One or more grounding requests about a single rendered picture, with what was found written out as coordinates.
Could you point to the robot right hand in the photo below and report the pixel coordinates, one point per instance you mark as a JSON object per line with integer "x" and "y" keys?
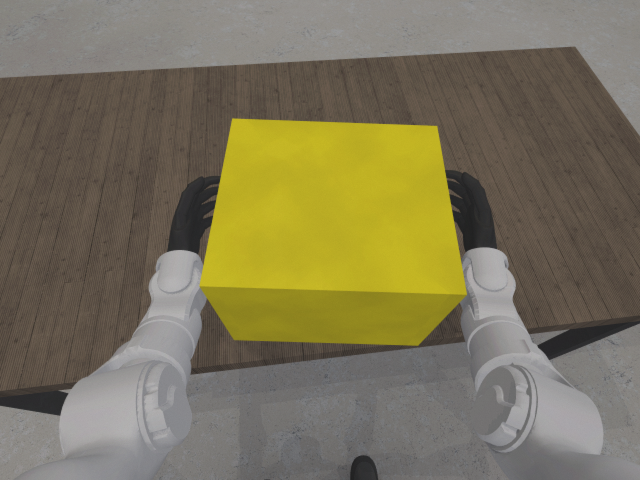
{"x": 475, "y": 220}

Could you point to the robot right foot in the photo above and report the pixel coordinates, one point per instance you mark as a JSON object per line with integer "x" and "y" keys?
{"x": 363, "y": 468}

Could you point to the robot right upper arm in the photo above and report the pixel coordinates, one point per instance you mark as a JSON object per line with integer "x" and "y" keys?
{"x": 537, "y": 428}

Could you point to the right robot forearm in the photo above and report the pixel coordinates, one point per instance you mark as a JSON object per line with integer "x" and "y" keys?
{"x": 493, "y": 331}

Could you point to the table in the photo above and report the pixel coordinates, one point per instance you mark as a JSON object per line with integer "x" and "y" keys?
{"x": 93, "y": 165}

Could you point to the robot left upper arm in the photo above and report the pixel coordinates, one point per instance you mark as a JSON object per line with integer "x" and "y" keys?
{"x": 120, "y": 425}

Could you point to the left robot forearm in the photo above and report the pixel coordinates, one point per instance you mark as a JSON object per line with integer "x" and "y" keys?
{"x": 171, "y": 328}

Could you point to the carton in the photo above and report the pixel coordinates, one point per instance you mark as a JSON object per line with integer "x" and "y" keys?
{"x": 332, "y": 232}

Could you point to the robot left hand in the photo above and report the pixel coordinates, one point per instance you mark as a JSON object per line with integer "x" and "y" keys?
{"x": 188, "y": 224}

